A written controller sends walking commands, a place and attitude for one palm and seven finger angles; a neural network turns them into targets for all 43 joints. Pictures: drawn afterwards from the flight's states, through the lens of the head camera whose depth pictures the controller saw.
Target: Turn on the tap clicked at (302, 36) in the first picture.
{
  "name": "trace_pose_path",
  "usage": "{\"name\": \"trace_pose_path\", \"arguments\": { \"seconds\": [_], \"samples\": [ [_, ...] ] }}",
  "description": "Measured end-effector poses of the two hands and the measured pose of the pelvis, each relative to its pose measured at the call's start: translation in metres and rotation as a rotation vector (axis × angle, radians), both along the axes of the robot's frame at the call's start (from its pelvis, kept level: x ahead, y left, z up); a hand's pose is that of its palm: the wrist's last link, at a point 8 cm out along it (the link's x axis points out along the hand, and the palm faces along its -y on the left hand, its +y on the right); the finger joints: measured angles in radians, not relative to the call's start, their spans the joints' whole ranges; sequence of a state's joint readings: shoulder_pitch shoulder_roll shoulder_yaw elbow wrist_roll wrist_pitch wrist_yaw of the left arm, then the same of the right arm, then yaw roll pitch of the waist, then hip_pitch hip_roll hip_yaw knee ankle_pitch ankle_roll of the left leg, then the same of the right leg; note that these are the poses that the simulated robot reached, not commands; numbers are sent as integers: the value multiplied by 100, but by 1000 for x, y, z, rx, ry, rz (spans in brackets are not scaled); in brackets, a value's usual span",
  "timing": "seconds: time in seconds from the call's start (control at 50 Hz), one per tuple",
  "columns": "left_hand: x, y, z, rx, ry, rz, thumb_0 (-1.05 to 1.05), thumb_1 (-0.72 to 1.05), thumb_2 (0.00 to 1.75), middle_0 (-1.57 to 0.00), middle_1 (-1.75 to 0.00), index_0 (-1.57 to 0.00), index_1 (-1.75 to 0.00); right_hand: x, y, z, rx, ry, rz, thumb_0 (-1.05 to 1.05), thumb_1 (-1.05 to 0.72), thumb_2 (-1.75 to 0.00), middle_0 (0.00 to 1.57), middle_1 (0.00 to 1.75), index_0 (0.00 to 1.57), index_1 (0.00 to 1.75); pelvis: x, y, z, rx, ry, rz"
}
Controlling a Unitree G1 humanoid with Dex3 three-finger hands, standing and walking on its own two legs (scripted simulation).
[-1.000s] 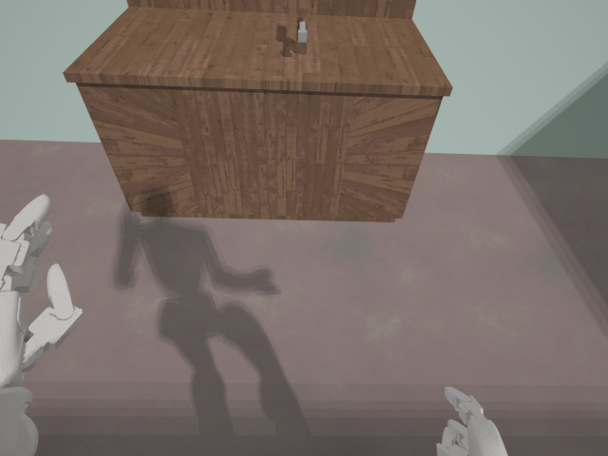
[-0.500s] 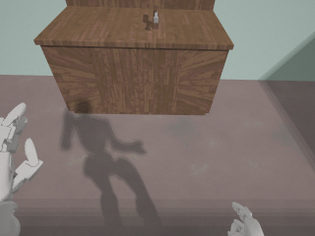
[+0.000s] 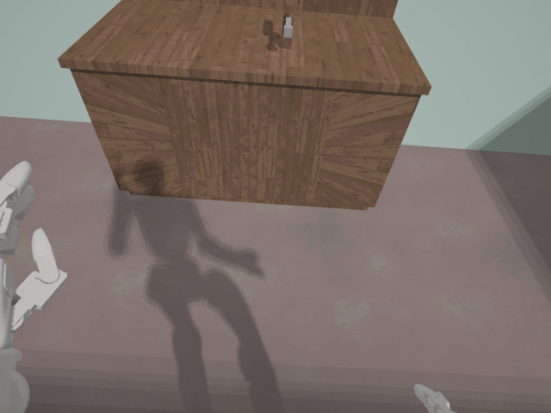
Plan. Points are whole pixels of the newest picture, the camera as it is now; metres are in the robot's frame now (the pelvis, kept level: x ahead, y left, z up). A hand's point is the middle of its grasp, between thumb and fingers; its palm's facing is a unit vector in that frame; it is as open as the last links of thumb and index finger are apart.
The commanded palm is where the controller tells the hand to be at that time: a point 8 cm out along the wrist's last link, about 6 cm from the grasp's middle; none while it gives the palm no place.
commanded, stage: walk to a spot facing it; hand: left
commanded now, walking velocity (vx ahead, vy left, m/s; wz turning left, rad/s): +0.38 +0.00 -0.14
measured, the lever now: (288, 31) +1.19 +0.02 +0.06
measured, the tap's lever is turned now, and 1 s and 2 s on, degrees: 0 0 0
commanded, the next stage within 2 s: turn to face it in 0.74 s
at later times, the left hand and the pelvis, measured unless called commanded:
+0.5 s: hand (183, 160) +0.39 +0.16 +0.18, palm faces +0.35 -0.81 -0.47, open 7.4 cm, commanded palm +0.33 +0.21 +0.19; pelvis +0.16 -0.06 -0.01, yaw -2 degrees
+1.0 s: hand (193, 95) +0.53 +0.17 +0.20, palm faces +0.42 -0.82 -0.39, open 7.4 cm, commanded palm +0.47 +0.21 +0.19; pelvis +0.30 -0.07 +0.01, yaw +0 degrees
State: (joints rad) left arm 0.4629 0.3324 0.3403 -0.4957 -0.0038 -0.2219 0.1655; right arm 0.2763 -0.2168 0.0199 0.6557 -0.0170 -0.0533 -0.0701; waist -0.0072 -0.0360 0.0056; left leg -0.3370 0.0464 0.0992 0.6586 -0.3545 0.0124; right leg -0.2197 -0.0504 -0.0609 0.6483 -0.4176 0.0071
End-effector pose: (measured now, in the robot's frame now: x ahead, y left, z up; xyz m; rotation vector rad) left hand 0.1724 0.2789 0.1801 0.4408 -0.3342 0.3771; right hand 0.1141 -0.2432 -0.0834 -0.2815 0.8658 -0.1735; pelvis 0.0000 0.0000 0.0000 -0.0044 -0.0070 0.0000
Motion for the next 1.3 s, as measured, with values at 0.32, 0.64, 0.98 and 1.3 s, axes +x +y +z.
{"name": "trace_pose_path", "arguments": {
  "seconds": [0.32,0.64,0.98,1.3],
  "samples": [
    [124,-40,30,106,60,-92,2,89,90,-21,-31,-21,-30,112,11,15,144,-116,-46,2,-90,-90,20,30,21,30,99,-25,19,-20,18,-76],
    [206,-87,34,138,36,-51,2,88,90,-21,-31,-22,-30,224,-90,6,20,-16,-38,2,-91,-90,20,30,20,30,200,-76,10,16,2,-4],
    [310,-64,25,56,-37,2,2,89,90,-21,-31,-21,-30,366,-17,15,145,-169,74,2,-91,-90,20,30,20,30,301,-67,3,19,-20,3],
    [387,-144,12,47,91,-70,2,89,90,-21,-31,-21,-30,375,-114,-8,121,-89,-54,2,-90,-90,20,30,21,30,342,-114,5,32,-3,-120]
  ]
}}
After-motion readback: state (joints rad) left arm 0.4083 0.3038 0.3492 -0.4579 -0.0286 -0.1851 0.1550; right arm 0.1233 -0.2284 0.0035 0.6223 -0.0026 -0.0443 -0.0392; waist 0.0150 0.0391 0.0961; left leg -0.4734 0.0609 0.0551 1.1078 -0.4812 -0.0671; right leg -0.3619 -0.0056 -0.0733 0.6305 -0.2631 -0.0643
